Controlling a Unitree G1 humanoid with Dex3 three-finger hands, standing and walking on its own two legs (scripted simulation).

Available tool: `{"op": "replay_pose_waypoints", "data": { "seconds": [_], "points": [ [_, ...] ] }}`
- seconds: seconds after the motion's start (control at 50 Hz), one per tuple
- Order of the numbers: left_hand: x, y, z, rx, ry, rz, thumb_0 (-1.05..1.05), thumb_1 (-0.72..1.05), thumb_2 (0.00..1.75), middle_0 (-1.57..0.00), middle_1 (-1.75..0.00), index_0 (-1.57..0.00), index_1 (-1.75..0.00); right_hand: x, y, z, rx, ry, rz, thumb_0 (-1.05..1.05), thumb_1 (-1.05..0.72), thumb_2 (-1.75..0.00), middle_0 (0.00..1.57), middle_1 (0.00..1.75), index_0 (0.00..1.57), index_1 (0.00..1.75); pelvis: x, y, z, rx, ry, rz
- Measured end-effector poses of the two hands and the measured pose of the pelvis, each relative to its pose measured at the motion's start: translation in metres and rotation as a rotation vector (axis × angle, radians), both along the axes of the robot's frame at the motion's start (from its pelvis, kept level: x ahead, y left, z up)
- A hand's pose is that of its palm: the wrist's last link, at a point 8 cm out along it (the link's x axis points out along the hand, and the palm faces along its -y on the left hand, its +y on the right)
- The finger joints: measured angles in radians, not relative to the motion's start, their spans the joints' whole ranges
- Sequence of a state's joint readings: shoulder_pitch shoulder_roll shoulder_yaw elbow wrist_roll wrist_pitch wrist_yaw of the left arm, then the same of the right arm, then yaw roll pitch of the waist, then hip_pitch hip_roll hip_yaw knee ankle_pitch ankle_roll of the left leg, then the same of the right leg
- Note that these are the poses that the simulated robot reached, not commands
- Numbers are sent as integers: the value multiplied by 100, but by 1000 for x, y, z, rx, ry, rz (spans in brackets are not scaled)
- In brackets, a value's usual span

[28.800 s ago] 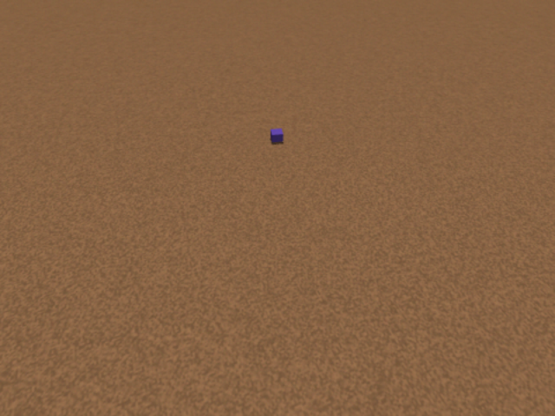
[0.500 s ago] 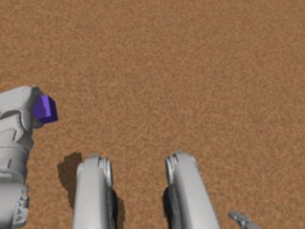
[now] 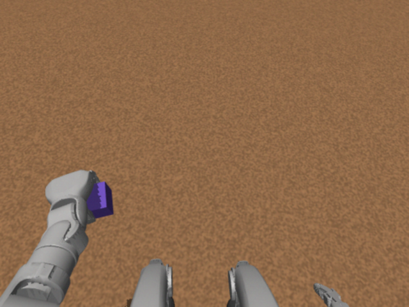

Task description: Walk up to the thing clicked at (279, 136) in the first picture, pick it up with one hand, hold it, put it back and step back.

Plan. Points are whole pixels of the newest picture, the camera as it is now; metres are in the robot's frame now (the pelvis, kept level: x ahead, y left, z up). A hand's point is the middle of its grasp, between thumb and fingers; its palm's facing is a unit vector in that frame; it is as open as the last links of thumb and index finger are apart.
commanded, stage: lift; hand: left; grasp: from above
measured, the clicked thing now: (93, 201) +0.38 +0.25 -0.11
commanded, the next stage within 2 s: hold in 0.60 s
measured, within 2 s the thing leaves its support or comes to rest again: neither
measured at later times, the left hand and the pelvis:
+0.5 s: hand (79, 170) +0.39 +0.23 +0.03, palm faces -0.40 -0.19 -0.90, open 8.7 cm; pelvis +0.05 +0.00 +0.11, yaw +1 degrees
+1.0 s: hand (72, 156) +0.38 +0.22 +0.09, palm faces -0.38 -0.17 -0.91, open 8.7 cm; pelvis +0.06 +0.00 +0.14, yaw +0 degrees
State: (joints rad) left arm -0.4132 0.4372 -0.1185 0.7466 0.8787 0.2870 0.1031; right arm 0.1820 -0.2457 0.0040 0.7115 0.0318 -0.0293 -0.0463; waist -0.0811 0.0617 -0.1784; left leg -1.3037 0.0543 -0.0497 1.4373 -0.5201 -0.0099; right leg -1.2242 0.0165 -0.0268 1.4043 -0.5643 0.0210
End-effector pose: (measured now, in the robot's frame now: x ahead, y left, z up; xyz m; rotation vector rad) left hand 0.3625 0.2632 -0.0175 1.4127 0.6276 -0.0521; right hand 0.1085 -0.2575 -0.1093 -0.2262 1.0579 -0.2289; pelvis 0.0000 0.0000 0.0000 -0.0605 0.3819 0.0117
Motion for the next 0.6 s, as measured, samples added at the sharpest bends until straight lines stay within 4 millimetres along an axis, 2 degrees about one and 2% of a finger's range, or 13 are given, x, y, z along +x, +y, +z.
{"op": "replay_pose_waypoints", "data": {
  "seconds": [0.12, 0.28, 0.46, 0.6],
  "points": [
    [0, -6, 33, 6, 16, 7, 3, 32, 19, -95, -52, -74, -37, 2, -1, 34, -3, -10, -16, 1, -89, -89, 20, 30, 20, 30, 14, 0, 36, 10, -51, 4],
    [11, -17, 70, 5, 21, 6, 3, 33, 19, -95, -53, -74, -38, 4, 0, 67, 9, 1, -32, 1, -89, -89, 20, 30, 20, 30, 34, 0, 73, 23, -103, 0],
    [26, -27, 103, 1, 7, 12, 3, 32, 19, -95, -52, -74, -37, 11, 0, 94, 25, 5, -41, 1, -89, -89, 20, 30, 20, 30, 51, 1, 102, 35, -154, -2],
    [29, -31, 123, 0, 6, 15, 3, 31, 20, -97, -51, -76, -37, 21, 0, 108, 40, -15, -38, 1, -88, -89, 20, 30, 20, 30, 59, 1, 117, 43, -189, -3]
  ]
}}
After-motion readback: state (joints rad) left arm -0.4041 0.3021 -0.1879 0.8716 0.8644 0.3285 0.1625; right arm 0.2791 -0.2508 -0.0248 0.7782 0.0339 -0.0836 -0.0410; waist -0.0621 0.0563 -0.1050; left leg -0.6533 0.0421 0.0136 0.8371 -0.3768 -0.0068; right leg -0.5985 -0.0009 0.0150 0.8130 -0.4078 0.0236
